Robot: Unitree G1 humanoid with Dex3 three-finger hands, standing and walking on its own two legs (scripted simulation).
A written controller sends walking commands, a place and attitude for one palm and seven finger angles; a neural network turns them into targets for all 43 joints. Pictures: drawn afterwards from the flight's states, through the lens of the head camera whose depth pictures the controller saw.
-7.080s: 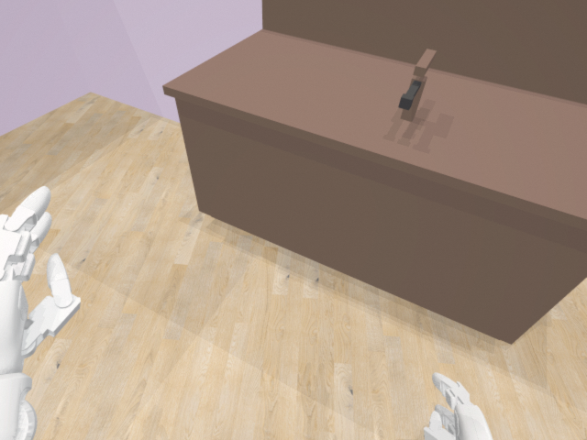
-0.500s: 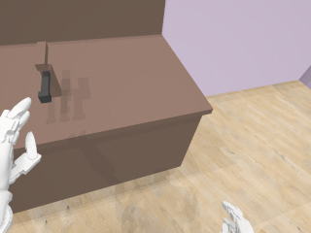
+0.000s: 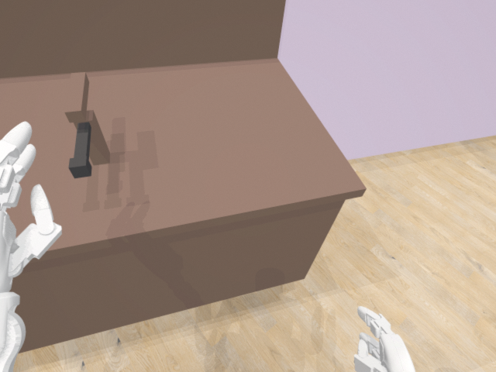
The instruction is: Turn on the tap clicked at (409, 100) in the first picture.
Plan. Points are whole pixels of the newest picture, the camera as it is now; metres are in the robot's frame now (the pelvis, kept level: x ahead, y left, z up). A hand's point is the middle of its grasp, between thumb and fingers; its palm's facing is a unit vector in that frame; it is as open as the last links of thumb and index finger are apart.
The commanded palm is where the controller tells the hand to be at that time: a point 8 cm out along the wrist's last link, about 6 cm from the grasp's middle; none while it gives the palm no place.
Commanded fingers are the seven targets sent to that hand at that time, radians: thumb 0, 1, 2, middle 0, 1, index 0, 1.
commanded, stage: shuffle to correct the standing spot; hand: left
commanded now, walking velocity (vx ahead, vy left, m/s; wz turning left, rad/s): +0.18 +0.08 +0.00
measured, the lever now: (80, 167) +0.41 +0.35 +0.06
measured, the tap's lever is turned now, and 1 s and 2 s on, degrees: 0 0 0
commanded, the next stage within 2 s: come to a stop and stand still in 0.52 s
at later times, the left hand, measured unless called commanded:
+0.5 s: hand (37, 208) +0.24 +0.28 +0.19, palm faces +0.39 -0.78 -0.49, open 7.4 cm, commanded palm +0.19 +0.30 +0.19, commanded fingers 0.00 0.90 0.90 -0.20 -0.30 -0.20 -0.30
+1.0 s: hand (42, 166) +0.29 +0.29 +0.20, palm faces +0.43 -0.80 -0.43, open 7.4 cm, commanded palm +0.24 +0.33 +0.19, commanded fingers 0.00 0.90 0.90 -0.20 -0.30 -0.20 -0.30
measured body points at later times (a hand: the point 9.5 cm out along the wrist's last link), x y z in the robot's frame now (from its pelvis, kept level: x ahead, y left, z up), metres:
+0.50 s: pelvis +0.03 +0.02 +0.00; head +0.03 +0.02 +0.45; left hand +0.21 +0.31 +0.21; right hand +0.18 -0.20 -0.09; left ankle +0.03 +0.10 -0.71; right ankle +0.08 -0.08 -0.72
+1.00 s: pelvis +0.09 +0.04 +0.01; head +0.10 +0.04 +0.46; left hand +0.26 +0.33 +0.22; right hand +0.27 -0.16 -0.07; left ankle +0.10 +0.18 -0.72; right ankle +0.11 -0.04 -0.72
